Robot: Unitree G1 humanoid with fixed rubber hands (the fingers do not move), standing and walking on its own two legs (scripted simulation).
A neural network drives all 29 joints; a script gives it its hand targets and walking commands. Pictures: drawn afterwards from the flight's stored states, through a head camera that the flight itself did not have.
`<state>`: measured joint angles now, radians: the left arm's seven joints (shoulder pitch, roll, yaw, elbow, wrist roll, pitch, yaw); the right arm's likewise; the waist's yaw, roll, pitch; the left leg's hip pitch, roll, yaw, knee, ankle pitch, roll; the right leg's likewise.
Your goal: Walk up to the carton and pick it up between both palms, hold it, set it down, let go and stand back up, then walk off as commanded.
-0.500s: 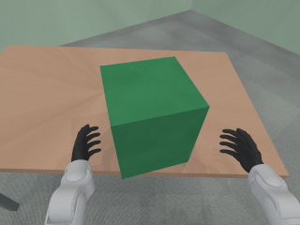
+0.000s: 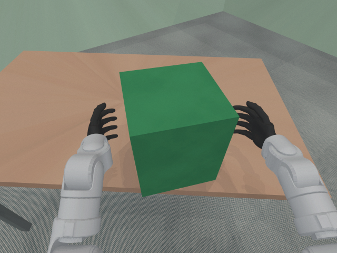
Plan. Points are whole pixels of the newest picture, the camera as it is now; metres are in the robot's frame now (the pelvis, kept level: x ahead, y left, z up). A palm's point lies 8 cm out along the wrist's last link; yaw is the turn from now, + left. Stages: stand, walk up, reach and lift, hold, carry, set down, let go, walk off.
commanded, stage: reach and lift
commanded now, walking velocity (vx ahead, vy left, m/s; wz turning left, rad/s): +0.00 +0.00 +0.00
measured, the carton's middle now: (171, 130) +0.43 +0.03 +0.05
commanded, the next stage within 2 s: none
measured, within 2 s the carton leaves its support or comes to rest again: neither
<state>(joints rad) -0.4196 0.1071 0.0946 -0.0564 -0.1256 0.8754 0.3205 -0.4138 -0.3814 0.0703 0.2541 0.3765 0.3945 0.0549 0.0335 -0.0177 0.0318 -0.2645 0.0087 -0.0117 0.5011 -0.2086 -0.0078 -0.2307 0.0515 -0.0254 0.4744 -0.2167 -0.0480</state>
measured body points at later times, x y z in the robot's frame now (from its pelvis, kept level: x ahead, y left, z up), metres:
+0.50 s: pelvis +0.00 -0.01 +0.00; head +0.01 -0.01 +0.45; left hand +0.37 +0.20 +0.18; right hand +0.41 -0.17 +0.15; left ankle +0.04 +0.12 -0.74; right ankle +0.03 -0.09 -0.74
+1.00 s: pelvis +0.02 +0.00 +0.00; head +0.04 +0.00 +0.45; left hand +0.43 +0.21 +0.19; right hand +0.47 -0.15 +0.17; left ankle +0.04 +0.12 -0.74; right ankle +0.03 -0.09 -0.74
